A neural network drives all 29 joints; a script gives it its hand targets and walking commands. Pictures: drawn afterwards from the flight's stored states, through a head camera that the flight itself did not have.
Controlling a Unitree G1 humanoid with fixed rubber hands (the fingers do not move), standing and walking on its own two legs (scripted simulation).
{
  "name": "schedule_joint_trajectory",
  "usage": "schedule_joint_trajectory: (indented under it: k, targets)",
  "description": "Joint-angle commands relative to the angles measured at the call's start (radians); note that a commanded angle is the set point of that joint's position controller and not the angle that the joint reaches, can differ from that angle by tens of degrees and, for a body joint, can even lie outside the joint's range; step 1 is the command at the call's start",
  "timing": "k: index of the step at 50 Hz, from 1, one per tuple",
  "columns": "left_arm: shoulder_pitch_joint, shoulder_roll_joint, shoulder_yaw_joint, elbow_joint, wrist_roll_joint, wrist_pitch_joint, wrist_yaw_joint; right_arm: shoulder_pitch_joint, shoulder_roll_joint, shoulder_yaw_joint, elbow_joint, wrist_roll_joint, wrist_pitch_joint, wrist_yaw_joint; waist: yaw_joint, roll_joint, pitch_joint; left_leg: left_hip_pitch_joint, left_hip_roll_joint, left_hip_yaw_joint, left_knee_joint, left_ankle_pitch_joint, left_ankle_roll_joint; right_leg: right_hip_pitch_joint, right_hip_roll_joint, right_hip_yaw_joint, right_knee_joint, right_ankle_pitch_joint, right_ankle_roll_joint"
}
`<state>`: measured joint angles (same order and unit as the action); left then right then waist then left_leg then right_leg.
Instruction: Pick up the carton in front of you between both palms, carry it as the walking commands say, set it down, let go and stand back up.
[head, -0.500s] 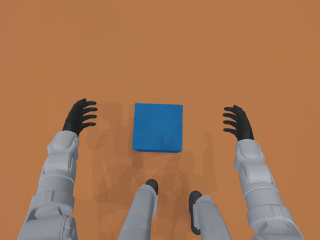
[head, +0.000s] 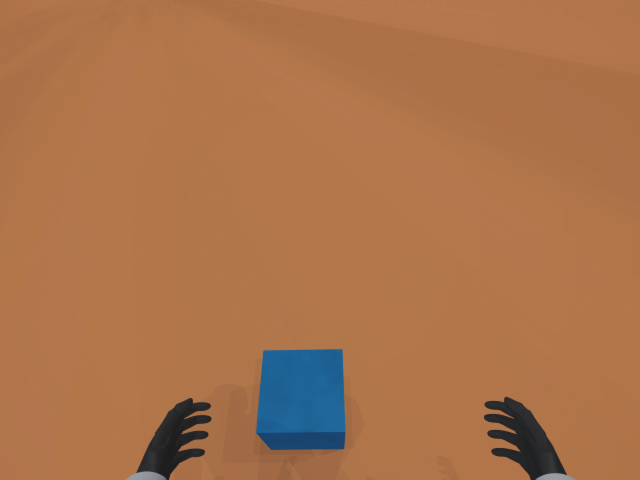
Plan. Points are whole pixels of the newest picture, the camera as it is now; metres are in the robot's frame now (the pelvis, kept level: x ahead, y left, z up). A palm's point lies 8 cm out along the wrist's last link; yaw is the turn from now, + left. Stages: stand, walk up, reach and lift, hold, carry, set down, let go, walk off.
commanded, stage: let go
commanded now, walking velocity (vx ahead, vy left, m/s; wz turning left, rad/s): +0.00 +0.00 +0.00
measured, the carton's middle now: (305, 401) +0.39 +0.11 -0.65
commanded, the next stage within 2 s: stand in 0.46 s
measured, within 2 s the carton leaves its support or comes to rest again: neither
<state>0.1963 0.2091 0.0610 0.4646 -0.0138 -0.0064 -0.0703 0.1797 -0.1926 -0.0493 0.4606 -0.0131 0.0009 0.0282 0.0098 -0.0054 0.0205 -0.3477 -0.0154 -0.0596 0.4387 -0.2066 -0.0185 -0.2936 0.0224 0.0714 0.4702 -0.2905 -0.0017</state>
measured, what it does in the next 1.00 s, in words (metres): stands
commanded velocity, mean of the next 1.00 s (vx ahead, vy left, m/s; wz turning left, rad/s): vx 0.00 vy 0.00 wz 0.00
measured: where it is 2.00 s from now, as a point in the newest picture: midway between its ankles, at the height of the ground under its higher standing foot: outside the picture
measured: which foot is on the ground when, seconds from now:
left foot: down 0.00-1.00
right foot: down 0.00-1.00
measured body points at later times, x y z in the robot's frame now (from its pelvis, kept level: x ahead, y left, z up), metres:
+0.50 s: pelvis +0.01 +0.00 +0.00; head +0.02 +0.01 +0.45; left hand +0.18 +0.25 -0.08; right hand +0.18 -0.24 -0.08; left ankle +0.01 +0.13 -0.74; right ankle -0.04 -0.12 -0.74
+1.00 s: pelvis +0.02 +0.02 +0.00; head +0.02 +0.03 +0.45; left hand +0.15 +0.31 -0.11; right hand +0.15 -0.27 -0.10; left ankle +0.01 +0.13 -0.74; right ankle -0.04 -0.12 -0.74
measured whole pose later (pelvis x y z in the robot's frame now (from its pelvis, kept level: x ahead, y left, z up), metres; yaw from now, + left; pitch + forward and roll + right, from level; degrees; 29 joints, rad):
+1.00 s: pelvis +0.02 +0.02 +0.00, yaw -1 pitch -1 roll +0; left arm 0.21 0.35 0.03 0.73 0.03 0.02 0.03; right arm 0.14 -0.33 -0.03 0.84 -0.04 0.00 -0.02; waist 0.00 -0.03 0.01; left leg -0.20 -0.03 -0.04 0.50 -0.28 0.01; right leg -0.12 0.01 0.09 0.46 -0.33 0.02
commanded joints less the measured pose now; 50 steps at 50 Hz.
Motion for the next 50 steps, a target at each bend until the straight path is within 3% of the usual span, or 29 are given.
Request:
schedule_joint_trajectory:
  k: [1,9,21,22,23,24,28,37,50]
  targets:
    - [-0.008,0.105,0.019,-0.116,0.007,0.011,0.001,0.003,-0.074,-0.007,-0.105,0.012,0.005,0.014,-0.007,-0.048,-0.103,0.28,-0.049,0.072,-0.038,0.18,-0.002,0.031,0.005,-0.037,-0.131,0.215,0.037]
    - [-0.014,0.118,0.029,-0.133,0.033,0.097,-0.01,-0.009,-0.084,-0.003,-0.129,0.013,0.079,0.034,-0.003,-0.048,0.039,0.383,-0.065,0.087,-0.019,0.112,-0.007,-0.018,-0.026,-0.028,-0.171,0.112,0.027]
    - [-0.002,0.101,0.017,-0.141,0.033,0.118,0.0,0.005,-0.102,-0.023,-0.123,-0.003,0.108,0.037,-0.011,-0.017,-0.004,0.389,-0.05,0.06,-0.027,0.244,-0.003,0.119,0.015,-0.047,-0.116,0.298,0.029]
    - [-0.013,0.137,0.022,-0.192,0.047,0.172,0.026,0.07,-0.101,-0.026,-0.069,0.02,0.079,0.014,-0.007,0.008,-0.063,0.365,-0.077,0.07,0.007,0.242,-0.012,0.166,0.013,-0.039,-0.081,0.387,0.028]
    - [0.005,0.127,0.006,-0.174,0.04,0.184,0.037,0.057,-0.105,-0.017,-0.081,0.017,0.072,0.005,-0.013,-0.019,-0.054,0.348,-0.07,0.065,0.01,0.243,-0.009,0.155,0.015,-0.041,-0.069,0.408,0.032]
    - [-0.012,0.237,0.043,-0.045,0.036,0.124,0.077,-0.008,-0.217,-0.03,0.055,-0.032,0.056,-0.032,0.009,-0.075,-0.008,0.212,0.047,0.031,0.04,0.25,-0.018,0.073,-0.04,-0.032,-0.052,0.278,0.047]
    - [-0.009,0.198,0.028,0.006,0.049,0.056,0.088,-0.03,-0.214,-0.026,0.123,-0.036,0.025,-0.055,-0.007,0.002,-0.035,0.166,0.055,-0.004,0.017,0.087,0.006,0.074,-0.048,0.008,-0.054,0.082,0.023]
    - [-0.004,0.245,0.02,0.113,0.048,0.02,0.092,-0.058,-0.262,-0.023,0.241,-0.029,-0.008,-0.054,-0.013,0.028,-0.079,0.196,0.08,-0.045,0.019,0.252,0.021,0.122,-0.064,0.027,-0.031,0.225,0.014]
    - [-0.002,0.276,0.006,0.213,0.046,0.007,0.1,-0.075,-0.3,-0.018,0.328,-0.025,-0.015,-0.057,-0.012,0.014,-0.069,0.219,0.086,-0.059,0.0,0.281,0.031,0.14,-0.079,0.038,-0.054,0.258,0.008]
